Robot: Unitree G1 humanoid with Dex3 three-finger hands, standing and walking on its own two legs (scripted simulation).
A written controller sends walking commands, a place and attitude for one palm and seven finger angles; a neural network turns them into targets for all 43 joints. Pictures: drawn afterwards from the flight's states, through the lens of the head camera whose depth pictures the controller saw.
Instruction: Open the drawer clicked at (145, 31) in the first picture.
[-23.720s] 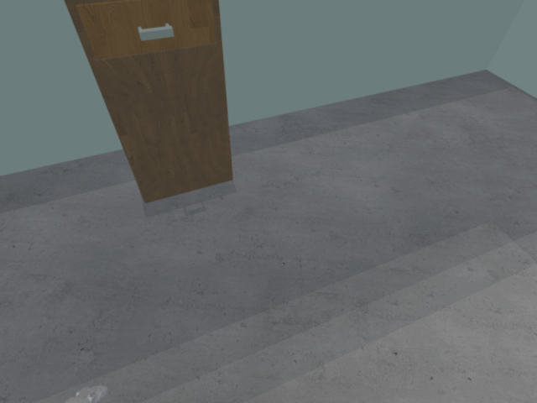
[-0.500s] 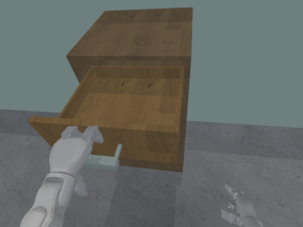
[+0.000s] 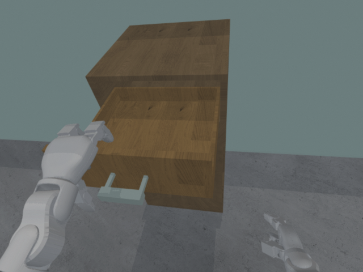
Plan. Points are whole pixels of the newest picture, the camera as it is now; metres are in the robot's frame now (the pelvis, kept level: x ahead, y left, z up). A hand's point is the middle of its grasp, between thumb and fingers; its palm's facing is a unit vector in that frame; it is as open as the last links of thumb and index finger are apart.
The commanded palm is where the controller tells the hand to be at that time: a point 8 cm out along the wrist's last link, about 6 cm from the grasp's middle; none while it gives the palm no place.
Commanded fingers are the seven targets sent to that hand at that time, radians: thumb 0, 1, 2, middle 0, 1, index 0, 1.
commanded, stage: lift the hand off the handle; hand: left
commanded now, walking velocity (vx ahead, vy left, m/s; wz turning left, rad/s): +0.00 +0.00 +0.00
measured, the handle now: (124, 187) +0.29 +0.20 +0.03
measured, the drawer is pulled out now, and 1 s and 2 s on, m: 0.30 0.30 0.30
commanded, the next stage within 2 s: draw the hand back to the body in 0.32 s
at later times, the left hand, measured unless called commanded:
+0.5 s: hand (87, 166) +0.25 +0.22 +0.16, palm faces +0.11 -0.08 -0.99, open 13.8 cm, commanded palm +0.20 +0.22 +0.23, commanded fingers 0.00 -0.50 0.30 -0.30 -1.20 -0.30 -1.20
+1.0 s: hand (68, 176) +0.22 +0.23 +0.17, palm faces +0.16 -0.03 -0.99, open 13.8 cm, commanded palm +0.17 +0.25 +0.22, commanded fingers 0.00 -0.50 0.30 -0.30 -1.20 -0.30 -1.20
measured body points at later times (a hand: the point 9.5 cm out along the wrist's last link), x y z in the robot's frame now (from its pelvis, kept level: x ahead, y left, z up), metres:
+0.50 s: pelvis -0.01 +0.00 +0.00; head -0.01 -0.06 +0.45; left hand +0.24 +0.22 +0.22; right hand +0.23 -0.19 -0.10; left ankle -0.02 +0.12 -0.74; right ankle +0.01 -0.10 -0.74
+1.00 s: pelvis -0.01 +0.01 +0.00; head -0.01 -0.05 +0.45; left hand +0.20 +0.23 +0.23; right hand +0.23 -0.19 -0.10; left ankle -0.02 +0.12 -0.74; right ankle +0.01 -0.10 -0.74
